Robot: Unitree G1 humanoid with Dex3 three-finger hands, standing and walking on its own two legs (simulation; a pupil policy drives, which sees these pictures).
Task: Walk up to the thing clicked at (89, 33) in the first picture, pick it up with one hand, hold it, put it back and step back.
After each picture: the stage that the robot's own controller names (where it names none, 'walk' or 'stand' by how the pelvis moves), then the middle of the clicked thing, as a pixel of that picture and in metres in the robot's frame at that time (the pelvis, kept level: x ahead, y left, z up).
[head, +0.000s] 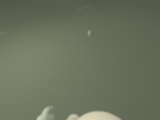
stand; (89, 33) +2.18 +0.17 -0.72
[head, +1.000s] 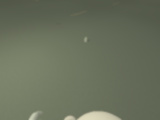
walk; (85, 39) +2.01 +0.17 -0.71
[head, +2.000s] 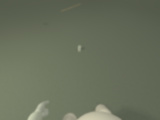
walk; (79, 48) +1.34 +0.22 -0.72
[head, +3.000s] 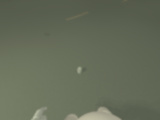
walk; (79, 70) +0.85 +0.17 -0.72
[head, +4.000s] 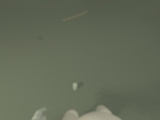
walk; (75, 86) +0.51 +0.18 -0.72
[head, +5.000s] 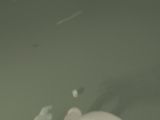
stand; (75, 93) +0.39 +0.22 -0.70
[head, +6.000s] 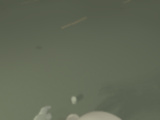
stand; (74, 100) +0.35 +0.20 -0.71
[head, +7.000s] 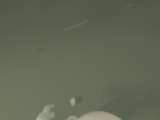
stand; (73, 102) +0.35 +0.21 -0.72
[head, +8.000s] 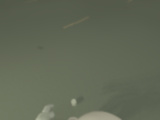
stand; (73, 102) +0.32 +0.20 -0.72
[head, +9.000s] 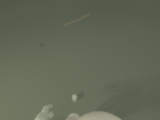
stand; (74, 98) +0.35 +0.22 -0.72
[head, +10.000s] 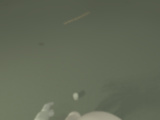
stand; (75, 96) +0.36 +0.19 -0.71
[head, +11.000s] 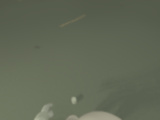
stand; (74, 100) +0.33 +0.20 -0.72
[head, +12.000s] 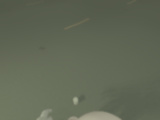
stand; (75, 101) +0.36 +0.19 -0.73
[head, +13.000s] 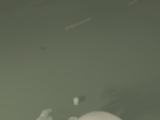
stand; (76, 101) +0.35 +0.18 -0.73
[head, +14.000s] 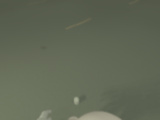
go down; (76, 100) +0.36 +0.18 -0.73
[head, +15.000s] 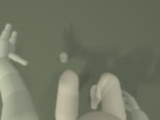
go down; (63, 57) +0.45 +0.21 -0.32
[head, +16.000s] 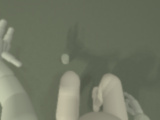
approach; (65, 59) +0.45 +0.21 -0.30
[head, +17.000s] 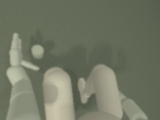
close in; (37, 52) +0.44 +0.25 -0.23
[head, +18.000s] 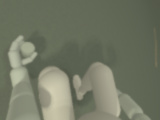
close; (27, 50) +0.44 +0.26 -0.23
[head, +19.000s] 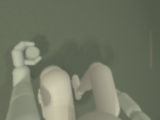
lift; (32, 54) +0.41 +0.24 -0.23
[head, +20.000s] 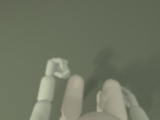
lift; (63, 70) +0.32 +0.21 -0.07
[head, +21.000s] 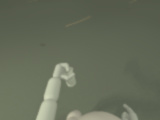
hold; (69, 77) +0.32 +0.16 +0.01
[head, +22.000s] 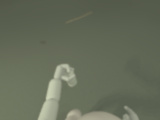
hold; (70, 77) +0.32 +0.16 -0.01
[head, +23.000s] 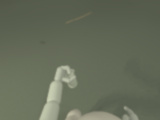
crouch; (71, 79) +0.31 +0.16 -0.02
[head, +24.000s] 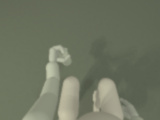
crouch; (65, 58) +0.44 +0.18 -0.11
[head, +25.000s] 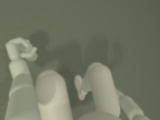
lower; (29, 52) +0.44 +0.25 -0.23
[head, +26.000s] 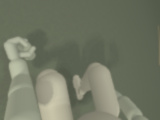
lower; (27, 51) +0.44 +0.26 -0.23
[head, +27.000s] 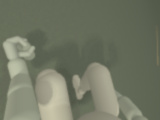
lower; (26, 51) +0.44 +0.26 -0.24
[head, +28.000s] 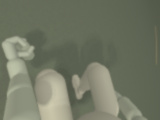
lower; (25, 51) +0.44 +0.26 -0.24
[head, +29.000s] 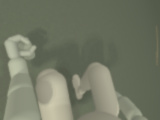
loosen; (27, 50) +0.44 +0.26 -0.24
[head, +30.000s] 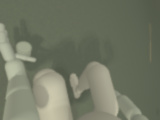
withdraw; (24, 51) +0.43 +0.25 -0.24
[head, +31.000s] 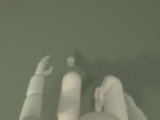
walk; (70, 61) +0.45 +0.19 -0.33
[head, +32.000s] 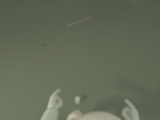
stand; (77, 100) +0.36 +0.14 -0.66
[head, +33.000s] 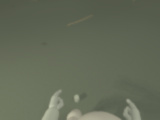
stand; (76, 98) +0.37 +0.17 -0.67
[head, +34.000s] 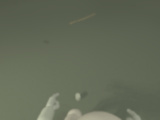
stand; (77, 96) +0.37 +0.16 -0.68
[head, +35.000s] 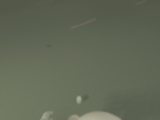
walk; (79, 99) +0.38 +0.16 -0.72
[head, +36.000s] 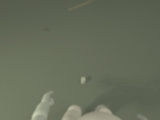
walk; (83, 80) +0.51 +0.09 -0.69
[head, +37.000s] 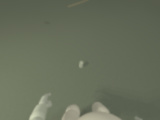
walk; (81, 64) +0.80 +0.13 -0.71
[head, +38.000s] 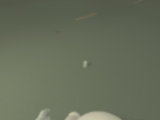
stand; (85, 64) +1.02 +0.15 -0.71
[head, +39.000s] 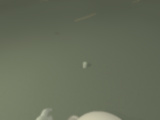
stand; (84, 65) +1.02 +0.15 -0.73
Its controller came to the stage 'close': yes
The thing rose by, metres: 0.70
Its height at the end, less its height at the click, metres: +0.00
